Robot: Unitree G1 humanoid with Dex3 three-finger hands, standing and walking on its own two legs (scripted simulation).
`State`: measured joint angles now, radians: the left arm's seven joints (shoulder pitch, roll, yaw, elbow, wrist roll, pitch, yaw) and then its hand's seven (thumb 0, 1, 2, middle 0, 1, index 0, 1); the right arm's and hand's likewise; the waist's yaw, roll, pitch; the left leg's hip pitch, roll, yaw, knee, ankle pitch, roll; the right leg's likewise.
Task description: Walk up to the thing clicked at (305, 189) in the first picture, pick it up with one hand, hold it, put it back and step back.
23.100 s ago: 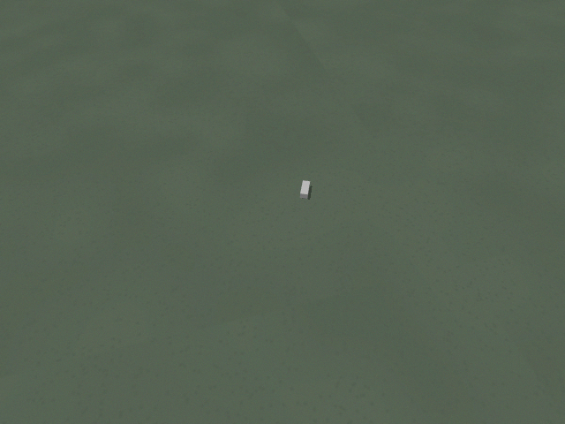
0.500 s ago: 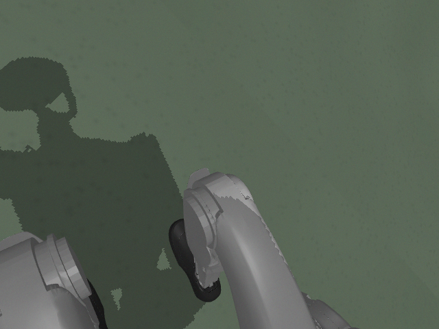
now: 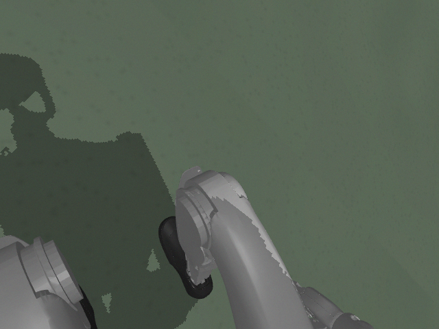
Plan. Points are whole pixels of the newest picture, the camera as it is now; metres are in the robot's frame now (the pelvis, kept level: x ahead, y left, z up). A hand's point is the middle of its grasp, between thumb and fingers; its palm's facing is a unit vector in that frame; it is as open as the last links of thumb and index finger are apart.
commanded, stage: rest palm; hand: left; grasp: from above
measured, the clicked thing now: out of the picture +0.46 +0.33 -0.29
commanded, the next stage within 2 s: close in 0.24 s
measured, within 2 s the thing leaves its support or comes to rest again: neither
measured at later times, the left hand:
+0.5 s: hand out of the picture +0.45 +0.32 -0.26, palm faces -0.42 -0.17 -0.89, open 12.5 cm
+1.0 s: hand out of the picture +0.44 +0.32 -0.26, palm faces -0.42 -0.16 -0.89, open 9.8 cm
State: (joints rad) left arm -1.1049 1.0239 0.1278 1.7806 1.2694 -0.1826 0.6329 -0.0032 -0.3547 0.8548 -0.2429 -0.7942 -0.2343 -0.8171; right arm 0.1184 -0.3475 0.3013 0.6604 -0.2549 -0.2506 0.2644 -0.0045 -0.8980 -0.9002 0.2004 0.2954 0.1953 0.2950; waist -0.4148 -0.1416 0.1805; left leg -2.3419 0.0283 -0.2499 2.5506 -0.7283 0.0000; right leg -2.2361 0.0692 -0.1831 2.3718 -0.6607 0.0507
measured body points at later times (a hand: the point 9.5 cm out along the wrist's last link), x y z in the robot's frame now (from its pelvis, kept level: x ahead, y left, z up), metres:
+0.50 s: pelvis +0.00 +0.00 +0.00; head +0.28 +0.13 +0.32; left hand +0.47 +0.32 -0.20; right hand +0.03 -0.25 -0.04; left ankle +0.06 +0.13 -0.27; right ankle +0.11 -0.11 -0.27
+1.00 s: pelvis -0.01 +0.00 +0.01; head +0.28 +0.13 +0.32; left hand +0.46 +0.32 -0.21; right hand +0.04 -0.24 -0.04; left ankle +0.06 +0.13 -0.27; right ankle +0.11 -0.11 -0.27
